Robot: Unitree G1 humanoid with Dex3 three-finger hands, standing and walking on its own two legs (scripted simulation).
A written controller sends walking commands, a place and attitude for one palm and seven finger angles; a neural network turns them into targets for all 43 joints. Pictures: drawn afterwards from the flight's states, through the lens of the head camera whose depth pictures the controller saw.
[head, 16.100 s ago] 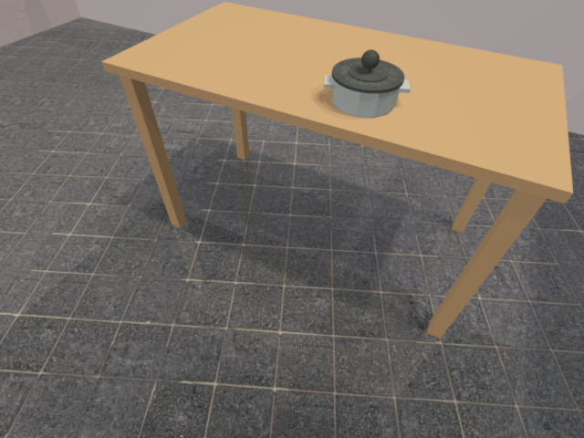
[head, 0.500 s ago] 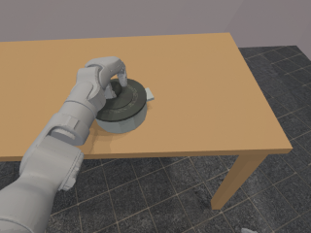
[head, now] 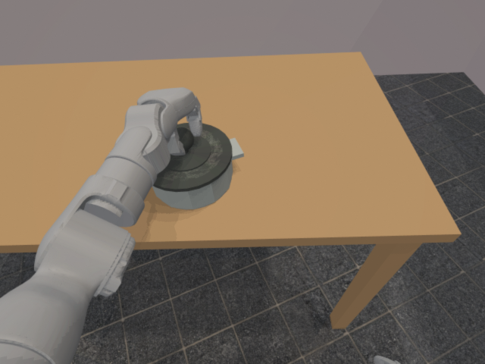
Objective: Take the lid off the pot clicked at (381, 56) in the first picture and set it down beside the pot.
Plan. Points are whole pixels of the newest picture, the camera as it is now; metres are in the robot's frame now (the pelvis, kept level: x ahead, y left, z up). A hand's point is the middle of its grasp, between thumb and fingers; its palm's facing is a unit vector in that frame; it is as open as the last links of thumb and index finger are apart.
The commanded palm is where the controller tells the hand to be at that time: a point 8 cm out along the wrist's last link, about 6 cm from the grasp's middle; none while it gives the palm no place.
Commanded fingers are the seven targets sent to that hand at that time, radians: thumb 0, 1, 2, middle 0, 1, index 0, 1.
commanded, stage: close the fingers and squeeze the knob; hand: left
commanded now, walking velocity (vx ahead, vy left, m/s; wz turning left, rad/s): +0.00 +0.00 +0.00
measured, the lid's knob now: (181, 139) +0.49 +0.10 +0.11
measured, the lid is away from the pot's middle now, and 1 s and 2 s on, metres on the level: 0.00 0.01 0.01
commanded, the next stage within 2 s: lift the lid straight up in 0.20 s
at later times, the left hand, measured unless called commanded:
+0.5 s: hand (176, 138) +0.46 +0.10 +0.14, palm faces -0.32 -0.04 -0.95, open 7.4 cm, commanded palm +0.45 +0.10 +0.21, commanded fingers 0.00 0.70 0.86 -0.95 -1.10 -0.89 -1.06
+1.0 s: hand (171, 122) +0.45 +0.10 +0.18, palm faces -0.30 -0.06 -0.95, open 7.4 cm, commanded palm +0.45 +0.11 +0.25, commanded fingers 0.00 0.70 0.86 -0.95 -1.10 -0.89 -1.06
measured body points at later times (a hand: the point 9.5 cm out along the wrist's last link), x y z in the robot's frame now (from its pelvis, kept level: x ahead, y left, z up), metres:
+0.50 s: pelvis +0.00 +0.00 +0.00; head +0.03 -0.03 +0.45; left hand +0.47 +0.10 +0.19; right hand +0.12 -0.25 -0.13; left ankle +0.00 +0.09 -0.74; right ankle -0.02 -0.12 -0.74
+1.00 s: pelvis +0.00 -0.01 +0.00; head +0.01 -0.04 +0.45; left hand +0.46 +0.10 +0.23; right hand +0.12 -0.26 -0.13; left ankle +0.00 +0.09 -0.74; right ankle -0.02 -0.12 -0.74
